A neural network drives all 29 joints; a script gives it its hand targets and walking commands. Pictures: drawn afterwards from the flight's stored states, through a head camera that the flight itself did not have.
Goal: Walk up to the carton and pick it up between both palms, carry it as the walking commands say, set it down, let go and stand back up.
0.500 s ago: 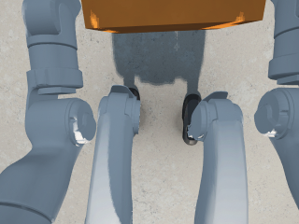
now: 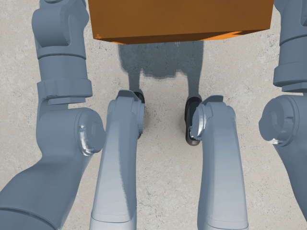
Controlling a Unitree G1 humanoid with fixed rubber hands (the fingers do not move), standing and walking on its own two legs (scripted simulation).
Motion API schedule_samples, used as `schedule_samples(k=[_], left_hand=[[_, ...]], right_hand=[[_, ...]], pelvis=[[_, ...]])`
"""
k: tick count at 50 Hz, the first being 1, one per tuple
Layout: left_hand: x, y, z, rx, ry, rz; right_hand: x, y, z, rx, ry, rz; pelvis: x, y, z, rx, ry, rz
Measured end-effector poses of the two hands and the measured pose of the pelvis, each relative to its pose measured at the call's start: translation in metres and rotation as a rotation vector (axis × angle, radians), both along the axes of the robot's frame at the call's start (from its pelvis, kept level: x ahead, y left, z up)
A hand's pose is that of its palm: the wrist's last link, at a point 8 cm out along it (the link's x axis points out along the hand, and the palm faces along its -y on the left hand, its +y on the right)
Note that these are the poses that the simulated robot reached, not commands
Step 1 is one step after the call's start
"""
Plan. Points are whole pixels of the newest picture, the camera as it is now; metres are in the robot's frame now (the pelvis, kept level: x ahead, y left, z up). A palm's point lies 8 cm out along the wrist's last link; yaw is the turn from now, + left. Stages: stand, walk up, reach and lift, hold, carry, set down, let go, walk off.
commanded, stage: reach and lift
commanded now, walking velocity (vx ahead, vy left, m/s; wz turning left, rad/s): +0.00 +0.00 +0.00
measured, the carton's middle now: out of the picture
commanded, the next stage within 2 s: none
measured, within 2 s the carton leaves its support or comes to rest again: neither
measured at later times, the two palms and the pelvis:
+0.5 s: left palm out of the picture +0.51 +0.19 -0.03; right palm out of the picture +0.55 -0.16 -0.02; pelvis +0.01 +0.00 +0.06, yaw +0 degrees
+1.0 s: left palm out of the picture +0.48 +0.19 +0.04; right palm out of the picture +0.53 -0.16 +0.05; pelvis +0.01 +0.00 +0.11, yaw +0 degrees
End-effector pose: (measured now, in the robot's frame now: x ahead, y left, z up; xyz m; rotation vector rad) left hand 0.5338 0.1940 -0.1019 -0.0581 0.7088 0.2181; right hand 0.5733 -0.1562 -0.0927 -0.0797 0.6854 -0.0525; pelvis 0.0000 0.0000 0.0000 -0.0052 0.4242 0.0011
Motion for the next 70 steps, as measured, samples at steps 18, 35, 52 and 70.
schedule_samples(k=[18,35,52,70], left_hand=[[-0.013,-0.003,0.052,0.002,-0.007,0.005],[-0.033,-0.003,0.100,0.008,-0.006,0.003],[-0.052,-0.005,0.150,0.006,-0.011,0.010],[-0.073,-0.010,0.199,0.003,-0.008,0.022]], right_hand=[[-0.012,-0.002,0.052,-0.003,-0.006,0.007],[-0.032,-0.002,0.098,-0.003,-0.005,0.010],[-0.050,-0.005,0.148,0.004,-0.008,0.009],[-0.067,-0.010,0.198,0.001,-0.004,0.020]], pelvis=[[0.003,-0.004,0.040,0.010,-0.061,0.002],[0.007,-0.002,0.078,0.009,-0.134,0.001],[0.008,-0.001,0.115,0.012,-0.203,0.003],[0.016,-0.006,0.158,0.019,-0.276,0.003]])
